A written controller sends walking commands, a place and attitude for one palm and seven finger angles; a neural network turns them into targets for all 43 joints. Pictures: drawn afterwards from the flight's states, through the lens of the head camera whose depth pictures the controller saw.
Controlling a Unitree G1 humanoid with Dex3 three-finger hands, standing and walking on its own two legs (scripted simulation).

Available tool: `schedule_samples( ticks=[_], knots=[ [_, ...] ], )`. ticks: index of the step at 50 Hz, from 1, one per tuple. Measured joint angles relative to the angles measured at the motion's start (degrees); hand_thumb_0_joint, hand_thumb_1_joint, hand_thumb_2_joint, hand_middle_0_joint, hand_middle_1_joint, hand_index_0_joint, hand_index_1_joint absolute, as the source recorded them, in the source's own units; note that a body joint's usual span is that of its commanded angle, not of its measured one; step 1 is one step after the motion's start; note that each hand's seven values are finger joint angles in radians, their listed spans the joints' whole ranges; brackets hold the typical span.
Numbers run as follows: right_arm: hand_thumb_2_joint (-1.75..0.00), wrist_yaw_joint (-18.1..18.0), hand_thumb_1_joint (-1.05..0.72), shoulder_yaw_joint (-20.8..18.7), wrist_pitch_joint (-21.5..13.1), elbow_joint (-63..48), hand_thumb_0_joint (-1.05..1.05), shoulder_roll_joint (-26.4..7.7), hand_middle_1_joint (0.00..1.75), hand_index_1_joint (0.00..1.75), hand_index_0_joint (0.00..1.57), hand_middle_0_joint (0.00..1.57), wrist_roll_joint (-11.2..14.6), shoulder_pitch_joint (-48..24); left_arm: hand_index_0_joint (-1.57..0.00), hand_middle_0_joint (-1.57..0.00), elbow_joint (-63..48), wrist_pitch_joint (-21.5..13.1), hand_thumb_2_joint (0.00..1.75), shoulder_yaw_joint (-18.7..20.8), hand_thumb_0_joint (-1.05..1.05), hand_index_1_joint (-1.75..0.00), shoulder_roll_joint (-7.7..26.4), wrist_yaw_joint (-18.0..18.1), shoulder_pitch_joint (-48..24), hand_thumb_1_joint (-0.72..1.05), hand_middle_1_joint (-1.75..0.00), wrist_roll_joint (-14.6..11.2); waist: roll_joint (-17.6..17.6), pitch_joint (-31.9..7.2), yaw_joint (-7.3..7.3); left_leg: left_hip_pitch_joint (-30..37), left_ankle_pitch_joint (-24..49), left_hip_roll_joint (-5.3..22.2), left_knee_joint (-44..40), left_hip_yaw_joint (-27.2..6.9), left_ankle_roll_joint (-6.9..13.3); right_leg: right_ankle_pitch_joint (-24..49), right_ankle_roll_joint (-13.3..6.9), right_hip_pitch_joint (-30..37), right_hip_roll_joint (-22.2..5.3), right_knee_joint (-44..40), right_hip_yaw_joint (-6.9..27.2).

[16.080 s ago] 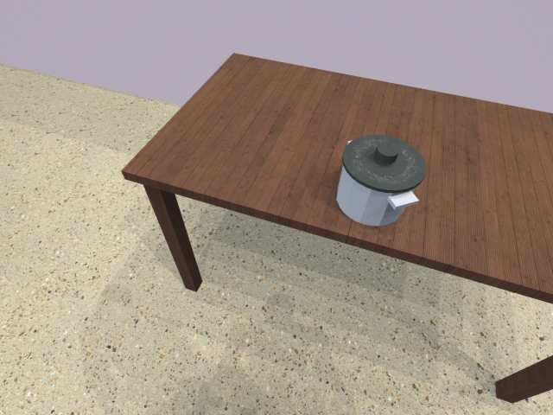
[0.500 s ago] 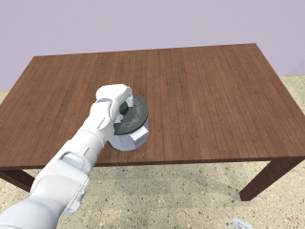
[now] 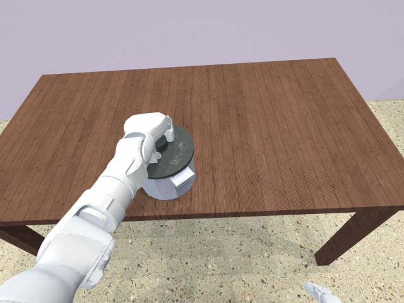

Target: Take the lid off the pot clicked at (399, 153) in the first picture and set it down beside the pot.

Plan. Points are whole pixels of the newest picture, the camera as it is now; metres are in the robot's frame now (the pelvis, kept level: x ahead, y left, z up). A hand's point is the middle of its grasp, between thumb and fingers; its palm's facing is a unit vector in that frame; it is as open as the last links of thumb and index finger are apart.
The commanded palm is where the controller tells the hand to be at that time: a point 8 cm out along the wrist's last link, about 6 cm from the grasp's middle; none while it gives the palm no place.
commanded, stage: close the fingers and squeeze the knob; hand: left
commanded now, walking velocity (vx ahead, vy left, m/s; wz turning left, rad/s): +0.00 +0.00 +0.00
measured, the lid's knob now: (158, 143) +0.46 +0.11 +0.04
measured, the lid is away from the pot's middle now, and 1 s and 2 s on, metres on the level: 0.00 0.01 0.01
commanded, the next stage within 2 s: lift the lid straight up in 0.20 s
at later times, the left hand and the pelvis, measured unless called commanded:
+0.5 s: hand (152, 147) +0.43 +0.11 +0.06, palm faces -0.31 -0.06 -0.95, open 7.5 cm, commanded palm +0.42 +0.12 +0.14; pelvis +0.00 +0.00 +0.00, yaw +0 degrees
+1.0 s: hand (146, 136) +0.43 +0.12 +0.10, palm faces -0.27 -0.07 -0.96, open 7.5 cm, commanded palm +0.42 +0.12 +0.18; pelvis +0.00 +0.00 +0.00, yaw +1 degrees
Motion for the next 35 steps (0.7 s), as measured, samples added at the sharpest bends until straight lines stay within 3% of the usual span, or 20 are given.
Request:
schedule_samples(
  ticks=[25,35],
  knots=[
    [-0.9,-0.38,-0.91,-0.51,-0.76,0.59,0.01,-0.09,0.3,0.3,0.2,0.2,-0.26,1.33,-0.67,-0.75,-0.55,0.02,0.76,-0.5,0.01,-0.89,0.65,-0.7,0.14,0.26,-0.93,-0.61,0.53,0.17,-0.48,0.61,0.25,-0.2,-0.54,-0.14,0.13,0.16,0.11,0.64,-0.17,-0.48,-0.09],
    [-0.9,0.34,-0.91,-0.52,-1.25,0.93,0.01,-0.25,0.3,0.3,0.2,0.2,0.03,0.34,-0.67,-0.76,-3.92,1.96,0.76,-1.91,0.0,-0.89,1.18,-1.45,0.24,0.26,-0.93,-0.91,0.91,0.31,0.3,1.68,0.35,-0.47,-0.91,-0.52,0.19,0.11,0.2,1.85,-0.41,-0.84,-0.45]
  ],
)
